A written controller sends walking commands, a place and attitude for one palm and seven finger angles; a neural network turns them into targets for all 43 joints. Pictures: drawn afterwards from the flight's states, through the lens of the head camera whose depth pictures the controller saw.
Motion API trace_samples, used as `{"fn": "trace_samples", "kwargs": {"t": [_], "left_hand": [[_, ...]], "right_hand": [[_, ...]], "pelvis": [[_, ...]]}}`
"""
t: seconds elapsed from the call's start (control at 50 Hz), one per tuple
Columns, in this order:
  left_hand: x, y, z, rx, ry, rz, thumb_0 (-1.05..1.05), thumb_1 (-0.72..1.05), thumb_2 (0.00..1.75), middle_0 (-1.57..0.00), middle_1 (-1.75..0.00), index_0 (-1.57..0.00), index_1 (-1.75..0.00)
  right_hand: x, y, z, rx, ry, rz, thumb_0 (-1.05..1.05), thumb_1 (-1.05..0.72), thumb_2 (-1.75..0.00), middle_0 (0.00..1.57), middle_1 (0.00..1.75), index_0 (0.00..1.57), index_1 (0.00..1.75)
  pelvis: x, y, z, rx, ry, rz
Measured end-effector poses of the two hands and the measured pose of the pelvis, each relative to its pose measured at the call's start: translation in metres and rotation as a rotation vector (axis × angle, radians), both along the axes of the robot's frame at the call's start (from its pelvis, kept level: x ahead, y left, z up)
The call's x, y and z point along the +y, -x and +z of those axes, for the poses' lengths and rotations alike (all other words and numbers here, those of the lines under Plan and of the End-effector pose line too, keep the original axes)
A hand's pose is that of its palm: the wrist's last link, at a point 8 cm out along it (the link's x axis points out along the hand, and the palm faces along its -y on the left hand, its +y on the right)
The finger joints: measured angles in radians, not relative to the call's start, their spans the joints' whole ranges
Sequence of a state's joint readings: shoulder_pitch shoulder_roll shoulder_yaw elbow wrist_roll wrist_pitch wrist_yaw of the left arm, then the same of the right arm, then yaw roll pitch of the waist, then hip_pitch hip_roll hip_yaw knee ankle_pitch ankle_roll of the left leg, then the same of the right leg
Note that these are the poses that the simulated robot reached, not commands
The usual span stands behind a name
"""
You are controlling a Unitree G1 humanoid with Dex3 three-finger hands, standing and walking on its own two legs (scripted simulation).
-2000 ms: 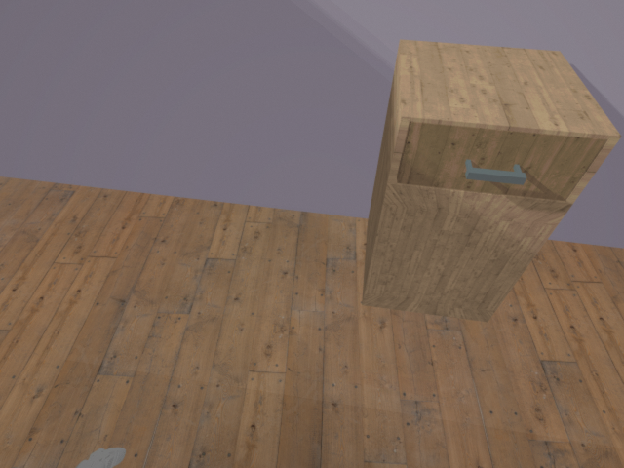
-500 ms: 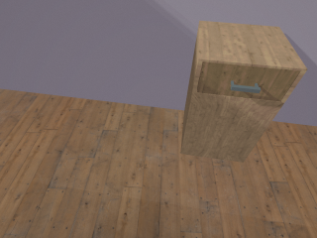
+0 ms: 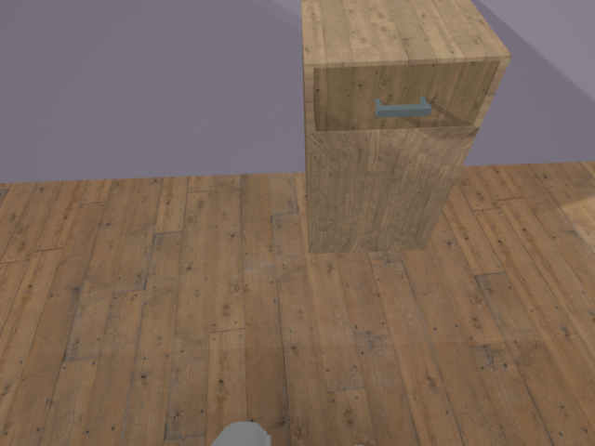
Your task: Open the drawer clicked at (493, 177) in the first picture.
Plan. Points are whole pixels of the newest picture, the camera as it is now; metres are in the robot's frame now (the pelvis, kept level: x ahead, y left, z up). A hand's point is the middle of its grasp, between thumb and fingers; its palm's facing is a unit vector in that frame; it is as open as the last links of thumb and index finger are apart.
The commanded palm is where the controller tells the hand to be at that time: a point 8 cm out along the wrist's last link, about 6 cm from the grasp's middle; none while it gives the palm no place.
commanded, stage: walk to a spot facing it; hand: left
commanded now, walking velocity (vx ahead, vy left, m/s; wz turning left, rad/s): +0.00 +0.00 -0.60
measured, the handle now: (401, 106) +0.86 -0.17 -0.06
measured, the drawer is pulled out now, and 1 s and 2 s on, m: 0.00 0.00 0.00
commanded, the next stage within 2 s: none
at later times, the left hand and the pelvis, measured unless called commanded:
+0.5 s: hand out of the picture +0.13 +0.26 -0.16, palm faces -0.22 -0.95 -0.23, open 7.4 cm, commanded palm none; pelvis -0.01 +0.07 +0.02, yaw -17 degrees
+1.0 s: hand (238, 407) +0.19 +0.12 -0.14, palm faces -0.59 -0.77 -0.25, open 7.4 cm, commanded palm none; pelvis -0.03 +0.04 +0.01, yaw -37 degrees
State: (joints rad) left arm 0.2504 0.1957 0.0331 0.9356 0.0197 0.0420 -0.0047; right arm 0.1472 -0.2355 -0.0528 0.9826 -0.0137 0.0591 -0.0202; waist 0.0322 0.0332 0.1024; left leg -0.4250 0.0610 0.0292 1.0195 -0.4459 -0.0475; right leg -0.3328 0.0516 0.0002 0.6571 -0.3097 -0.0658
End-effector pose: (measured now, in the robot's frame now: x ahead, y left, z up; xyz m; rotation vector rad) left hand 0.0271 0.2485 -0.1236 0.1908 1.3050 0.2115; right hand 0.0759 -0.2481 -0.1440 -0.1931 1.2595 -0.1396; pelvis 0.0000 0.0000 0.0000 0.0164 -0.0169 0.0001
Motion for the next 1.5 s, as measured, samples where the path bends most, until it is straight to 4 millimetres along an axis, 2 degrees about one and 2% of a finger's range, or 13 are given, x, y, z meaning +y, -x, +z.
{"fn": "trace_samples", "kwargs": {"t": [0.16, 0.26, 0.36, 0.46, 0.54, 0.66, 0.84, 0.9, 1.04, 1.18, 1.26, 1.36, 1.5], "left_hand": [[-0.006, -0.008, 0.009, 0.026, 0.031, -0.067, 0.01, 0.90, 0.90, -0.20, -0.30, -0.20, -0.30], [0.013, -0.026, 0.006, 0.009, 0.028, -0.121, 0.01, 0.90, 0.90, -0.20, -0.30, -0.20, -0.30], [0.043, -0.053, -0.005, -0.021, 0.026, -0.185, 0.01, 0.90, 0.90, -0.20, -0.30, -0.20, -0.30], [0.063, -0.089, -0.003, -0.060, 0.030, -0.264, 0.01, 0.90, 0.90, -0.20, -0.30, -0.20, -0.30], [0.063, -0.114, 0.003, -0.088, 0.040, -0.328, 0.01, 0.90, 0.90, -0.20, -0.30, -0.19, -0.30], [0.035, -0.144, 0.005, -0.083, 0.061, -0.446, 0.01, 0.91, 0.90, -0.20, -0.30, -0.19, -0.30], [-0.056, -0.188, 0.006, -0.175, 0.074, -0.674, 0.01, 0.90, 0.90, -0.20, -0.30, -0.19, -0.30], [-0.075, -0.190, 0.010, -0.212, 0.072, -0.703, 0.01, 0.90, 0.90, -0.20, -0.30, -0.20, -0.30], [-0.083, -0.181, 0.015, -0.150, 0.062, -0.764, 0.01, 0.90, 0.90, -0.20, -0.30, -0.20, -0.30], [-0.066, -0.189, 0.001, -0.094, 0.080, -0.795, 0.01, 0.90, 0.90, -0.20, -0.30, -0.20, -0.30], [-0.053, -0.204, -0.014, -0.065, 0.089, -0.807, 0.01, 0.90, 0.90, -0.20, -0.30, -0.20, -0.30], [-0.047, -0.216, -0.009, -0.029, 0.089, -0.852, 0.01, 0.90, 0.90, -0.20, -0.30, -0.20, -0.30], [-0.063, -0.220, -0.003, 0.016, 0.077, -0.939, 0.01, 0.90, 0.90, -0.20, -0.30, -0.19, -0.30]], "right_hand": [[-0.006, 0.014, 0.024, -0.035, 0.028, -0.086, 0.01, -0.91, -0.89, 0.20, 0.30, 0.20, 0.30], [-0.001, 0.017, 0.034, -0.080, 0.064, -0.137, 0.01, -0.91, -0.90, 0.20, 0.30, 0.20, 0.30], [0.017, 0.025, 0.043, -0.143, 0.109, -0.184, 0.00, -0.91, -0.90, 0.20, 0.30, 0.20, 0.30], [0.040, 0.059, 0.054, -0.130, 0.131, -0.236, 0.00, -0.90, -0.89, 0.20, 0.30, 0.20, 0.30], [0.055, 0.089, 0.055, -0.090, 0.124, -0.298, 0.00, -0.90, -0.89, 0.20, 0.30, 0.21, 0.30], [0.073, 0.142, 0.046, -0.024, 0.089, -0.432, 0.00, -0.90, -0.89, 0.20, 0.30, 0.21, 0.30], [0.075, 0.237, 0.009, 0.110, 0.012, -0.643, 0.00, -0.90, -0.89, 0.20, 0.30, 0.21, 0.30], [0.070, 0.254, 0.005, 0.148, 0.010, -0.683, 0.01, -0.90, -0.89, 0.20, 0.30, 0.21, 0.30], [0.055, 0.239, 0.020, 0.042, 0.043, -0.738, 0.01, -0.91, -0.90, 0.19, 0.30, 0.20, 0.30], [0.058, 0.207, 0.034, -0.061, 0.103, -0.767, 0.00, -0.91, -0.90, 0.20, 0.30, 0.20, 0.30], [0.075, 0.197, 0.039, -0.092, 0.143, -0.785, 0.00, -0.91, -0.90, 0.20, 0.30, 0.20, 0.30], [0.104, 0.202, 0.050, -0.067, 0.130, -0.832, 0.00, -0.90, -0.89, 0.20, 0.30, 0.21, 0.30], [0.136, 0.226, 0.045, -0.035, 0.084, -0.958, 0.00, -0.90, -0.89, 0.20, 0.30, 0.21, 0.30]], "pelvis": [[0.005, 0.003, 0.015, 0.038, -0.010, -0.090], [0.020, 0.005, 0.016, 0.051, -0.001, -0.150], [0.045, 0.008, 0.009, 0.064, 0.020, -0.213], [0.061, 0.011, 0.014, 0.042, 0.033, -0.274], [0.068, 0.010, 0.018, 0.030, 0.047, -0.330], [0.070, 0.012, 0.018, 0.021, 0.050, -0.419], [0.044, 0.022, -0.001, 0.022, 0.024, -0.549], [0.039, 0.027, -0.002, 0.014, 0.031, -0.573], [0.039, 0.027, 0.010, 0.018, 0.007, -0.662], [0.055, 0.012, 0.008, 0.035, 0.012, -0.748], [0.068, 0.002, 0.002, 0.040, 0.019, -0.797], [0.075, -0.005, 0.013, 0.039, 0.035, -0.862], [0.076, -0.007, 0.018, 0.041, 0.040, -0.955]]}}
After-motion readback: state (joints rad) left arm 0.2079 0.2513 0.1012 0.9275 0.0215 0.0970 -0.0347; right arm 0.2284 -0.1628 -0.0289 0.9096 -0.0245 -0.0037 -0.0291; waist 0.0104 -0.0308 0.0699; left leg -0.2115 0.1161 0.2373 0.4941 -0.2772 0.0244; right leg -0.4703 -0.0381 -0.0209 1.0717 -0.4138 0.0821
